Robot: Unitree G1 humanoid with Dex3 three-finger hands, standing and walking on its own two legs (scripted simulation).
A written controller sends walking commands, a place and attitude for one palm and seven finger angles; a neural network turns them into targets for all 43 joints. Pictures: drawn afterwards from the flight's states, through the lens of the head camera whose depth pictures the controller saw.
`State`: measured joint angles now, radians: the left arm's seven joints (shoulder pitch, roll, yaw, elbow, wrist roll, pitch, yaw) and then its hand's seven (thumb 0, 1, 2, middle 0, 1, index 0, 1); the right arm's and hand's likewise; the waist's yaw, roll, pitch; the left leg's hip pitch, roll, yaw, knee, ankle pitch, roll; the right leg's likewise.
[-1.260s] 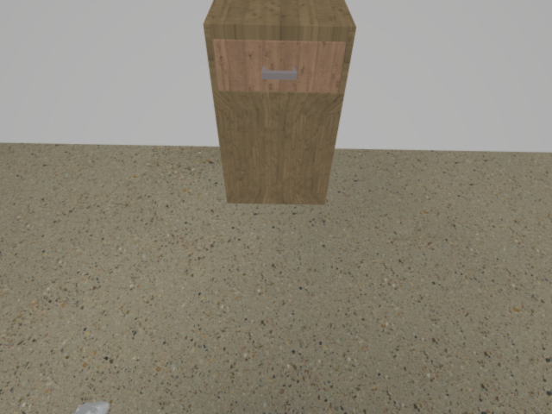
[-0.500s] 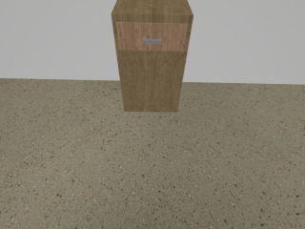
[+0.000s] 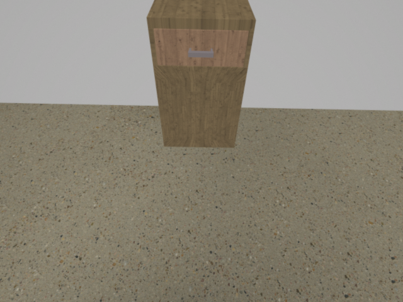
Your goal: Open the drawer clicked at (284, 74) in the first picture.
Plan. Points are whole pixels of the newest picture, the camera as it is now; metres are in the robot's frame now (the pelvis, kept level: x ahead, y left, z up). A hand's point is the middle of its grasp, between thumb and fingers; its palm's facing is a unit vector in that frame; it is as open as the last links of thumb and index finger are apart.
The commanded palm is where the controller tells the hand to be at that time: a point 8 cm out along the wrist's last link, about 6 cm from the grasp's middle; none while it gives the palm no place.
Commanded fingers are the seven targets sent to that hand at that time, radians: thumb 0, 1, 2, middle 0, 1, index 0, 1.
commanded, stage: look at it before walking up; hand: left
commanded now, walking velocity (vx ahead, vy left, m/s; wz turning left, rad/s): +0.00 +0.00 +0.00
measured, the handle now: (200, 52) +1.21 +0.07 -0.07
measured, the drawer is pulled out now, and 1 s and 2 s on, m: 0.00 0.00 0.00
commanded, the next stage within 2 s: walk to a spot facing it in 0.18 s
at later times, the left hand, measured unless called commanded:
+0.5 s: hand out of the picture +0.06 +0.22 -0.18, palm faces -0.06 -0.96 -0.26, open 7.4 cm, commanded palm none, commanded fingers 0.00 0.90 0.90 -0.20 -0.30 -0.20 -0.30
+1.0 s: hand (155, 285) +0.20 +0.12 -0.18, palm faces -0.21 -0.96 -0.17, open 7.4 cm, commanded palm none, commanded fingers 0.00 0.90 0.90 -0.20 -0.30 -0.20 -0.30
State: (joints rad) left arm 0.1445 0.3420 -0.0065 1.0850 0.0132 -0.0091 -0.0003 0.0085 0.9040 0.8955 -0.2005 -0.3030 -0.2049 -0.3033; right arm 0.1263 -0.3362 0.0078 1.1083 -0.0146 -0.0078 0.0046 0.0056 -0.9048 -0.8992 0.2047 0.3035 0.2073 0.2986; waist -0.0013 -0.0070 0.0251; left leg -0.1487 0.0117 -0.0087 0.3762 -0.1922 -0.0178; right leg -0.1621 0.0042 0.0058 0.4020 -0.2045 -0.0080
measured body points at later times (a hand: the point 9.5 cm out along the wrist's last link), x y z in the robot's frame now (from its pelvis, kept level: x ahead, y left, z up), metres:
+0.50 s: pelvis +0.03 +0.00 -0.01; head +0.02 +0.00 +0.44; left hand +0.07 +0.27 -0.16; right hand +0.07 -0.28 -0.15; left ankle +0.01 +0.13 -0.74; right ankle +0.01 -0.11 -0.74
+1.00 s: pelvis +0.18 -0.05 +0.00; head +0.20 -0.05 +0.45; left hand +0.21 +0.17 -0.16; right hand +0.20 -0.30 -0.15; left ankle +0.30 +0.07 -0.70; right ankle +0.10 -0.13 -0.74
